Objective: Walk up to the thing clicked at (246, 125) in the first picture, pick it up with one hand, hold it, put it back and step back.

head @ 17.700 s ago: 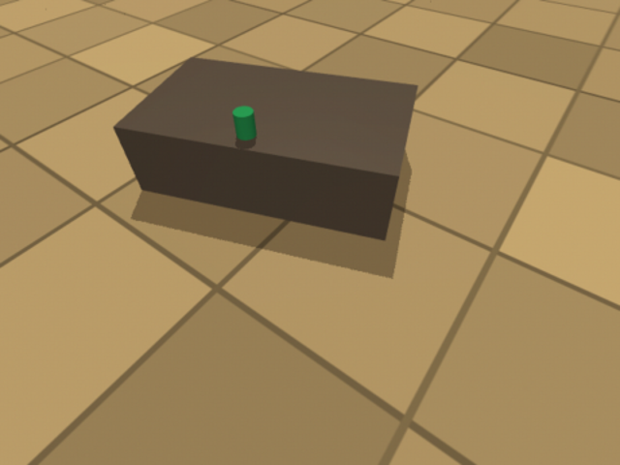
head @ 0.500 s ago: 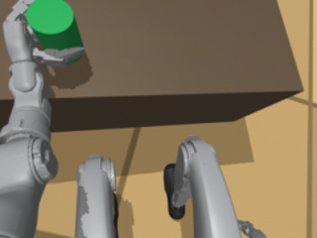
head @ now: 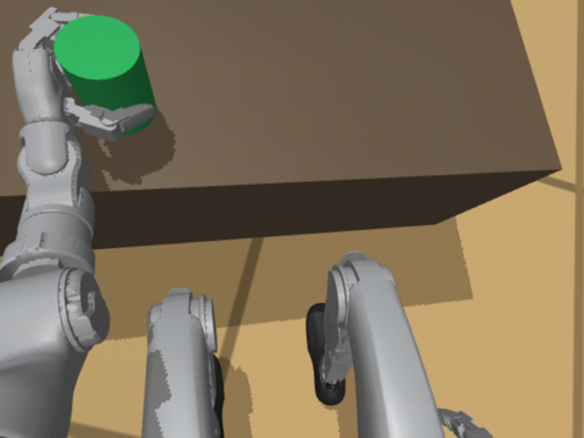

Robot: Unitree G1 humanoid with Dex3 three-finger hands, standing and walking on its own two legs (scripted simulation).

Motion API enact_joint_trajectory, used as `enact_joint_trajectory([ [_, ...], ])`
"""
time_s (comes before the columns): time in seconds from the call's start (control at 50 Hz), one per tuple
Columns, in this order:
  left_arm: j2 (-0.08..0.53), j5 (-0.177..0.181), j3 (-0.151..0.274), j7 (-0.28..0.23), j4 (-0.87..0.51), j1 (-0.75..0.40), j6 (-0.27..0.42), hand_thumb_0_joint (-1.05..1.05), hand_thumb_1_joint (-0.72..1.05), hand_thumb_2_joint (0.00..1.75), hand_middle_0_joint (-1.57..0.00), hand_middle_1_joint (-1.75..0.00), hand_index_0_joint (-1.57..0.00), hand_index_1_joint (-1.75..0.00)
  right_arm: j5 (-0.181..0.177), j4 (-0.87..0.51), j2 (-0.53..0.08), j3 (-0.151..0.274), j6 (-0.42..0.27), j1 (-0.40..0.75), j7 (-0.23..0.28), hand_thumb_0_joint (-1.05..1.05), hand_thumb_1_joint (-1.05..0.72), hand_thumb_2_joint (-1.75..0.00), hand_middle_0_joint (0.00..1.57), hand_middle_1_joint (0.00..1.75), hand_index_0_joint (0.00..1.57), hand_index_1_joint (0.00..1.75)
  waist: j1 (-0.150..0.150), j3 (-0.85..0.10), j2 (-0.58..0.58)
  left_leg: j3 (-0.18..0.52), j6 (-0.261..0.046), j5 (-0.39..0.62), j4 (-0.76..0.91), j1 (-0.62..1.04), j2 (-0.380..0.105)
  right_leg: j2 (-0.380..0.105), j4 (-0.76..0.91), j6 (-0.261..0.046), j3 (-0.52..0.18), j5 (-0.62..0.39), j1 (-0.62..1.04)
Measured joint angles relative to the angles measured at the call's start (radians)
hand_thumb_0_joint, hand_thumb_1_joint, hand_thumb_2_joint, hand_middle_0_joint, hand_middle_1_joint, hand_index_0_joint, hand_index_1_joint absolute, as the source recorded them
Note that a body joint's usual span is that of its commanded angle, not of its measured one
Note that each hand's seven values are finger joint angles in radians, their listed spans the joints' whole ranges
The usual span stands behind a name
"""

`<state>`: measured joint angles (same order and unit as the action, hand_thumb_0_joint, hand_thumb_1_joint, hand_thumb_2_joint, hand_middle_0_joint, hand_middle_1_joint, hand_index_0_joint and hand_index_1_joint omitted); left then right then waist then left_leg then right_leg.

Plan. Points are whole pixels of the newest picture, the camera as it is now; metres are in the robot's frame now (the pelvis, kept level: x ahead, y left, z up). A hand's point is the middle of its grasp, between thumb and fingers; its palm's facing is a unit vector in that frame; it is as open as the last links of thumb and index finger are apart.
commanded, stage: settle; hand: left
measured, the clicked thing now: (112, 80) +0.56 +0.15 +0.00
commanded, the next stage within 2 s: lift in 0.76 s
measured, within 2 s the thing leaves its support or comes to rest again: leaves its support in 0.02 s
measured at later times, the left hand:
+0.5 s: hand (80, 36) +0.56 +0.16 +0.06, palm faces +0.10 -0.99 -0.05, open 11.3 cm
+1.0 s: hand (83, 23) +0.55 +0.15 +0.09, palm faces +0.09 -0.99 -0.06, open 11.3 cm
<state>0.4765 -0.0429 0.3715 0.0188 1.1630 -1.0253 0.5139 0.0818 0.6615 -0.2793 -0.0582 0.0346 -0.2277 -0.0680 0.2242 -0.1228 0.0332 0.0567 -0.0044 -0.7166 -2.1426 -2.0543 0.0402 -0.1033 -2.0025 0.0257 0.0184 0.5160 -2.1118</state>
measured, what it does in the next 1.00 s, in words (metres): rises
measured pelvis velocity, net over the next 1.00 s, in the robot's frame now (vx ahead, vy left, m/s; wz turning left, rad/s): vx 0.03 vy -0.01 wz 0.01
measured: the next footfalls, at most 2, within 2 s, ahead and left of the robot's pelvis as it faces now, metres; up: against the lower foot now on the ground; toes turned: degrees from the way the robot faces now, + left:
none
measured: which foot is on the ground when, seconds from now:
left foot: down 0.00-1.00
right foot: down 0.00-1.00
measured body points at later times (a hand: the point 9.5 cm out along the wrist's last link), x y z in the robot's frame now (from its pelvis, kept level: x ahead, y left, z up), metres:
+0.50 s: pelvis +0.02 +0.00 +0.07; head +0.24 +0.03 +0.46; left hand +0.55 +0.21 +0.07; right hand +0.08 -0.28 -0.05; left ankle +0.07 +0.11 -0.38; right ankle +0.13 -0.14 -0.38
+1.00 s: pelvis +0.03 -0.01 +0.10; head +0.24 +0.01 +0.50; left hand +0.54 +0.20 +0.10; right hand +0.10 -0.27 -0.02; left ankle +0.07 +0.11 -0.38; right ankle +0.13 -0.14 -0.38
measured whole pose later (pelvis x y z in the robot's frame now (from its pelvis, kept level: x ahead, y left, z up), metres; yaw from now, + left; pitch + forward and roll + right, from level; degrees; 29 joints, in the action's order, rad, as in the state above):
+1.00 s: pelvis +0.03 -0.01 +0.10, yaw +0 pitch +36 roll -2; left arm 0.39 0.05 0.32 0.02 1.06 -0.87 0.51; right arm 0.05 0.64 -0.26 -0.04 0.00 -0.21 -0.03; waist 0.18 -0.17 0.03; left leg 0.05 0.01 -0.72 -1.81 -1.72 0.01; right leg -0.08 -1.71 0.01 0.03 0.54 -1.80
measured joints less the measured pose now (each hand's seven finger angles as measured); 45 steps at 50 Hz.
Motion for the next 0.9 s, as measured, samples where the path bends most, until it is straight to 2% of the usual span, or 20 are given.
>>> enact_joint_trajectory([
  [0.1,-0.027,0.033,-0.013,0.002,-0.040,0.030,-0.034,-0.01,-0.50,0.90,-0.69,-0.98,-0.69,-0.97,-0.016,0.005,0.003,0.005,-0.004,-0.008,0.013,0.00,-0.93,-0.90,0.20,0.30,0.20,0.30,-0.018,-0.009,0.003,-0.003,-0.001,-0.005,0.047,0.050,-0.004,0.003,0.042,0.001,0.001,0.007,0.047],
  [0.24,-0.044,0.049,-0.040,0.002,-0.086,0.067,-0.052,-0.01,-0.52,0.93,-0.68,-1.01,-0.68,-1.00,-0.028,-0.003,0.005,0.010,-0.014,-0.009,0.027,0.00,-0.93,-0.90,0.20,0.30,0.20,0.30,-0.026,-0.029,0.000,-0.004,-0.001,-0.004,0.132,0.127,-0.011,0.007,0.120,-0.001,0.006,0.012,0.122],
  [0.3,-0.052,0.060,-0.043,-0.004,-0.052,0.055,-0.043,-0.01,-0.52,0.93,-0.68,-1.01,-0.68,-1.00,-0.028,0.003,0.002,0.009,-0.021,-0.005,0.030,0.00,-0.92,-0.90,0.20,0.30,0.20,0.30,-0.031,-0.037,-0.003,-0.005,-0.001,-0.005,0.163,0.157,-0.013,0.008,0.147,-0.001,0.007,0.015,0.152],
  [0.4,-0.051,0.055,-0.041,-0.015,-0.065,0.064,-0.039,-0.01,-0.52,0.93,-0.68,-1.02,-0.68,-1.01,-0.025,-0.009,0.000,0.015,-0.026,0.002,0.032,0.00,-0.92,-0.90,0.20,0.30,0.20,0.30,-0.029,-0.040,-0.003,-0.005,0.001,-0.005,0.200,0.191,-0.015,0.010,0.182,-0.002,0.010,0.017,0.185],
  [0.48,-0.050,0.066,-0.042,-0.007,-0.042,0.056,-0.017,-0.01,-0.52,0.94,-0.68,-1.02,-0.67,-1.01,-0.026,-0.009,-0.001,0.014,-0.029,0.007,0.030,0.00,-0.91,-0.90,0.20,0.30,0.20,0.30,-0.031,-0.040,-0.006,-0.007,0.002,-0.005,0.223,0.211,-0.016,0.010,0.199,-0.004,0.009,0.021,0.203],
  [0.56,-0.051,0.064,-0.043,0.001,-0.065,0.084,-0.026,-0.01,-0.52,0.94,-0.67,-1.02,-0.67,-1.01,-0.026,-0.022,0.001,0.015,-0.026,0.009,0.030,0.00,-0.91,-0.90,0.20,0.30,0.20,0.30,-0.032,-0.039,-0.004,-0.007,0.003,-0.006,0.241,0.226,-0.018,0.012,0.215,-0.005,0.010,0.023,0.216],
  [0.66,-0.069,0.082,-0.050,0.009,-0.093,0.117,-0.029,-0.01,-0.52,0.94,-0.67,-1.02,-0.67,-1.01,-0.031,-0.023,0.005,0.014,-0.029,0.009,0.033,0.00,-0.91,-0.90,0.20,0.30,0.20,0.30,-0.043,-0.036,-0.004,-0.010,0.005,-0.008,0.267,0.257,-0.021,0.015,0.235,-0.006,0.008,0.026,0.242],
  [0.9,-0.092,0.088,-0.058,-0.012,-0.100,0.145,-0.014,-0.01,-0.52,0.94,-0.67,-1.03,-0.67,-1.02,-0.031,-0.021,0.017,0.011,-0.035,0.014,0.038,0.00,-0.90,-0.90,0.20,0.30,0.20,0.30,-0.044,-0.046,-0.004,-0.010,0.010,-0.005,0.319,0.317,-0.028,0.021,0.280,-0.012,0.012,0.027,0.299],
])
